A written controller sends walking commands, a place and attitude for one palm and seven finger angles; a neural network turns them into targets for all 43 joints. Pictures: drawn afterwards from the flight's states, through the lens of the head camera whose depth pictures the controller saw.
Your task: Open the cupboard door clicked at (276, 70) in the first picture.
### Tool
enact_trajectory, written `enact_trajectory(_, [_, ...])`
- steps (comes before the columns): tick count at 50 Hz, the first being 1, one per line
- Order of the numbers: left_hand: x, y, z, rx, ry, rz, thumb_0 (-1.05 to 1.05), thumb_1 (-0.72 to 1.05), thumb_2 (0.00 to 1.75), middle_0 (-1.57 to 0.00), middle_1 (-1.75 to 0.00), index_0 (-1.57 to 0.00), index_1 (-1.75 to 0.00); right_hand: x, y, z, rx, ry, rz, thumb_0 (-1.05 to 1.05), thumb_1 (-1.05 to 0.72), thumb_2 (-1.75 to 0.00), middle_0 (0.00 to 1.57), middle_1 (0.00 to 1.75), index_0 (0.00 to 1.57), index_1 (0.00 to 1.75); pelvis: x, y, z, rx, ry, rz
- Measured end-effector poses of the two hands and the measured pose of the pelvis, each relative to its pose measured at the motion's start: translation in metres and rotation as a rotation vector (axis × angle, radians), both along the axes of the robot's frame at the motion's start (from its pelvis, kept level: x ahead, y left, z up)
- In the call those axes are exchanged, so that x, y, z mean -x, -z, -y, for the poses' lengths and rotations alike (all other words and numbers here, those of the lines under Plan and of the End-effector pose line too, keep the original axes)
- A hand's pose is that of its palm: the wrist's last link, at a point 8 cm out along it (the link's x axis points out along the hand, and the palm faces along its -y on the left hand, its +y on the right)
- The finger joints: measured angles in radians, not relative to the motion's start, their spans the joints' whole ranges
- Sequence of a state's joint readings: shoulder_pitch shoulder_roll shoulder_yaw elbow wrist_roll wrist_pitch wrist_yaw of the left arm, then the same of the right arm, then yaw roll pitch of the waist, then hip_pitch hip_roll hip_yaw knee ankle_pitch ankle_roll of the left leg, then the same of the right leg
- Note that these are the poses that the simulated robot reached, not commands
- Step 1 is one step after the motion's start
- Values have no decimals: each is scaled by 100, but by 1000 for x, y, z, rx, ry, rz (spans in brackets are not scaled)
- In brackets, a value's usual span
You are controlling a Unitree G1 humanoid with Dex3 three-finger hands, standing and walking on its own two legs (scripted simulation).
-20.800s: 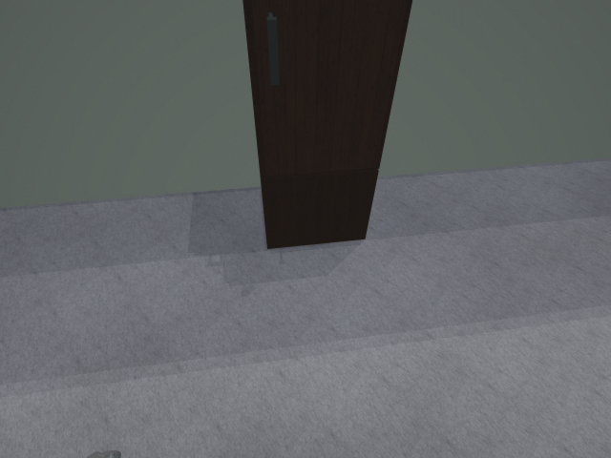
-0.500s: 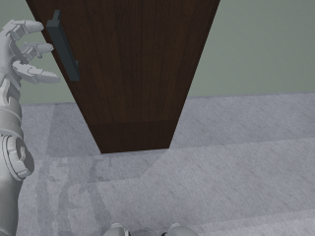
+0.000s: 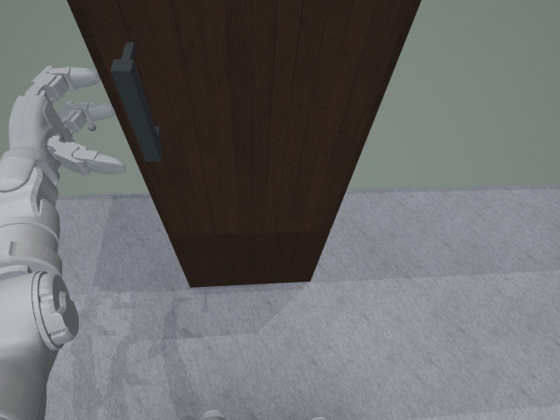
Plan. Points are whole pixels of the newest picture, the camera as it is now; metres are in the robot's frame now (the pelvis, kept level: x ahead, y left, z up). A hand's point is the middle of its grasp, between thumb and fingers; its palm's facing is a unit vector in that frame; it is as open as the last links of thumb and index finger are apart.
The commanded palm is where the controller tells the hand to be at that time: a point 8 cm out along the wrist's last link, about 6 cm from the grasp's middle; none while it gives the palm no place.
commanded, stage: move the hooked fingers beside the handle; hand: left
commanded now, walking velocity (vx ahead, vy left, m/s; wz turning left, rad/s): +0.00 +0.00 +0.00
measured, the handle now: (142, 106) +0.53 +0.17 +0.12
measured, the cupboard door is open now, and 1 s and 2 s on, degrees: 0 0 0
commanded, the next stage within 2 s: slide the fingers in behind the handle in 0.24 s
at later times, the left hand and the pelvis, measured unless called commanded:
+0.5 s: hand (98, 126) +0.49 +0.22 +0.13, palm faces +0.01 -1.00 +0.02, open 14.0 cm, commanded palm +0.47 +0.27 +0.12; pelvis -0.01 +0.00 +0.00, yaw +0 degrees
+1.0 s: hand (111, 128) +0.49 +0.21 +0.12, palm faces +0.04 -1.00 +0.03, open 14.1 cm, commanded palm +0.47 +0.23 +0.12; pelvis -0.01 +0.00 -0.01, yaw +1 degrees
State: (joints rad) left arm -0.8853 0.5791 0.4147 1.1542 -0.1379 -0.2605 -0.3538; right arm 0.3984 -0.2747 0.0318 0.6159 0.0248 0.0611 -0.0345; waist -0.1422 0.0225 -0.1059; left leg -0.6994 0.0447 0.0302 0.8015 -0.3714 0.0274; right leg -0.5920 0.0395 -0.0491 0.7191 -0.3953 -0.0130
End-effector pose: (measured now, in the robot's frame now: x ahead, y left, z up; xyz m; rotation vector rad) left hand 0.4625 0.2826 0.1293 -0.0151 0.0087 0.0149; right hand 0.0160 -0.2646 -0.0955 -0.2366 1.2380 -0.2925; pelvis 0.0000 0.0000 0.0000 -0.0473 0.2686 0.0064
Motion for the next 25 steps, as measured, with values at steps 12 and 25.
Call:
enact_trajectory(12, [2, 5, 3, -5, -8, -21, -1, -50, 30, -30, -120, -30, -120, -11, 2, 2, 12, -39, 32, 0, -90, -89, 20, 30, 20, 30, 9, 3, 1, 1, -15, 1])
enact_trajectory(25, [-6, 3, 6, 0, 7, -11, -1, -50, 30, -30, -120, -30, -120, 49, -1, 5, 21, 38, -99, 0, -91, -89, 20, 30, 20, 30, 12, 4, 2, 4, -3, -11])
